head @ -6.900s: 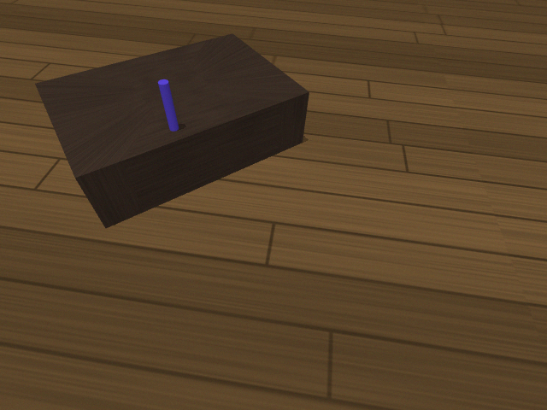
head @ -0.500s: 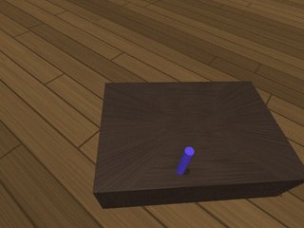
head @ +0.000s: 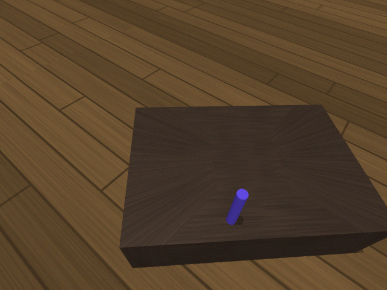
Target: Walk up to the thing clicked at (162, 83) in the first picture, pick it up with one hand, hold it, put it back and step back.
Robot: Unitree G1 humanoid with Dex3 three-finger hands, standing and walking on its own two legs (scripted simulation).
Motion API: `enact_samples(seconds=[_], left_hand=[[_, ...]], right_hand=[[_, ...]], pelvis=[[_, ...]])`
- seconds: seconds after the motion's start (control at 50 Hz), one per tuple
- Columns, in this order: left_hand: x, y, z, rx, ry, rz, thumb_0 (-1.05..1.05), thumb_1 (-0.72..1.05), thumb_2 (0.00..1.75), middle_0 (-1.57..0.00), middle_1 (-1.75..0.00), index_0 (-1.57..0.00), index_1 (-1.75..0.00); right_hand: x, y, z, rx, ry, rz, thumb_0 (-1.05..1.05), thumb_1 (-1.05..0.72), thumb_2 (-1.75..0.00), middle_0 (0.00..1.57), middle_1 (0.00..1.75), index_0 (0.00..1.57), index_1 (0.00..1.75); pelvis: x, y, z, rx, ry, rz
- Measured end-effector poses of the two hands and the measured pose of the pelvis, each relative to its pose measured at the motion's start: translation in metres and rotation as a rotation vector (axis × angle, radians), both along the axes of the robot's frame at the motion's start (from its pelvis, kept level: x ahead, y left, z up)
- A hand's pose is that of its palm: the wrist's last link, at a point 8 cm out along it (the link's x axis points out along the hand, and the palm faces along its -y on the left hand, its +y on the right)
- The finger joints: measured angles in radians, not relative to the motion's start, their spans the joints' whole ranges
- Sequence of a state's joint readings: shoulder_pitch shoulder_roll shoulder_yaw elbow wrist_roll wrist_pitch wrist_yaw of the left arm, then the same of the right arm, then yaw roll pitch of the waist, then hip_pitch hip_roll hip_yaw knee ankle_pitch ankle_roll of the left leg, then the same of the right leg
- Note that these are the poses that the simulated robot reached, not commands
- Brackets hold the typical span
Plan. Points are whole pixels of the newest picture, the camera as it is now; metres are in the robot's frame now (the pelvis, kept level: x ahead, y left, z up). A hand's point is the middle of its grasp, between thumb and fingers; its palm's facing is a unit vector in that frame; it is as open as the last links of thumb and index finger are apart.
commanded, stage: stand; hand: right
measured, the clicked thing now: (236, 208) +0.43 -0.18 -0.34
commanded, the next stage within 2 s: go down in 0.38 s
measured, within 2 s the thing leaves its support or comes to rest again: neither
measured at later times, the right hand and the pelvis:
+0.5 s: hand out of the picture +0.07 -0.25 -0.16, palm faces -0.02 +0.94 -0.34, open 7.4 cm; pelvis -0.01 +0.00 +0.00, yaw +0 degrees
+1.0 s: hand out of the picture +0.13 -0.26 -0.16, palm faces +0.02 +0.95 -0.31, open 15.8 cm; pelvis -0.01 -0.02 -0.02, yaw -1 degrees
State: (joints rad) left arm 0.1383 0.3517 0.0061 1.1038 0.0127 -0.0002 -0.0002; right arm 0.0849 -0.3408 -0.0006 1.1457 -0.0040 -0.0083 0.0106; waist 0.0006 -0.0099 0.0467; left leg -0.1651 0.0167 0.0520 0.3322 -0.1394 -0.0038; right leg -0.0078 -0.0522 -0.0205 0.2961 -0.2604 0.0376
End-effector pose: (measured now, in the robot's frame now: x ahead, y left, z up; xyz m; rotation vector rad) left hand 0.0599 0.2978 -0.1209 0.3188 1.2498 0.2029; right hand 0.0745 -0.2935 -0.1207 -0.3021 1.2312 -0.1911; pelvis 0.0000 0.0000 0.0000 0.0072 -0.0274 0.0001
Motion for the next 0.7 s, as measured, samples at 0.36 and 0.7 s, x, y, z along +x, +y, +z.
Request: enact_samples(seconds=[0.36,0.7], left_hand=[[-0.007,-0.004,-0.002,-0.005,0.002,0.0,0.0,0.91,0.9,-0.2,-0.3,-0.21,-0.3],[0.008,-0.027,0.0,-0.032,-0.159,0.011,0.01,0.91,0.92,-0.21,-0.31,-0.22,-0.31]], right_hand=[[-0.006,-0.005,0.002,-0.011,0.001,-0.002,0.0,-0.9,-0.89,0.2,0.3,0.2,0.3],[0.051,-0.005,-0.002,0.016,-0.163,-0.024,0.01,-0.55,-0.54,0.12,0.12,0.1,0.12]], pelvis=[[-0.004,-0.002,0.0,-0.005,-0.009,-0.001],[-0.021,0.001,-0.011,-0.005,0.1,-0.013]])
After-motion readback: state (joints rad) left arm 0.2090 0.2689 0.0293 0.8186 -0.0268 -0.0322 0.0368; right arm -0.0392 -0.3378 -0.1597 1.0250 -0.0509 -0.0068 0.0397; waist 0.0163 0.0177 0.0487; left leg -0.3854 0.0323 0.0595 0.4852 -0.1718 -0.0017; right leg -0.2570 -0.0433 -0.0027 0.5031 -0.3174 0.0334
